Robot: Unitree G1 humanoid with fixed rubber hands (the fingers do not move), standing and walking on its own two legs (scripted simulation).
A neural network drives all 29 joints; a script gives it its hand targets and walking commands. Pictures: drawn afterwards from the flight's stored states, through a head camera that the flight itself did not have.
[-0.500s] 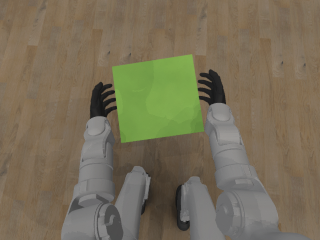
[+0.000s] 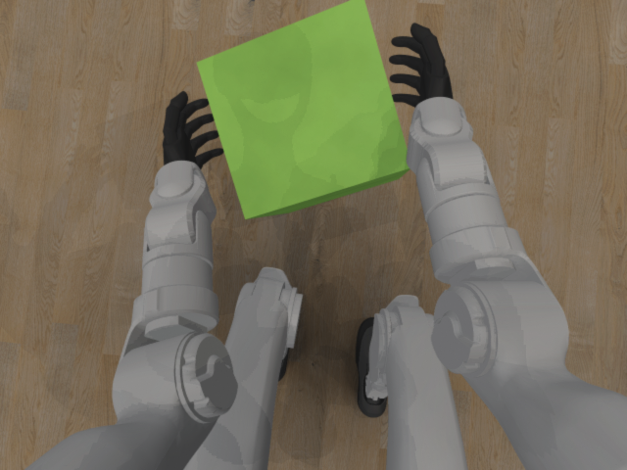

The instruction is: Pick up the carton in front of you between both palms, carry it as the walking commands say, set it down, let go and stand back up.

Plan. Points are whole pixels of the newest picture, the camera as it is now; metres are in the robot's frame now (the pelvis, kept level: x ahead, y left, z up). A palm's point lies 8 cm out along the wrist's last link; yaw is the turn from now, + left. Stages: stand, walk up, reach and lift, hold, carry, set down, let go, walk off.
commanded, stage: set down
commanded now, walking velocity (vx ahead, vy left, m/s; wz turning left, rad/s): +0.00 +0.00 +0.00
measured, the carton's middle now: (316, 131) +0.52 +0.09 -0.22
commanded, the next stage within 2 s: none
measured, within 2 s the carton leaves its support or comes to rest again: rests again in 0.50 s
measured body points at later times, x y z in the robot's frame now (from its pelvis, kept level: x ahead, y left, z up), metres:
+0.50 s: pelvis +0.00 +0.00 -0.09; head +0.36 +0.03 +0.18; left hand +0.47 +0.25 -0.25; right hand +0.59 -0.02 -0.25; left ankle +0.12 +0.12 -0.47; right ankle +0.09 -0.10 -0.47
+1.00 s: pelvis -0.01 -0.01 -0.12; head +0.35 +0.01 +0.15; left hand +0.49 +0.26 -0.26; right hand +0.60 -0.03 -0.26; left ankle +0.12 +0.12 -0.47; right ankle +0.09 -0.10 -0.47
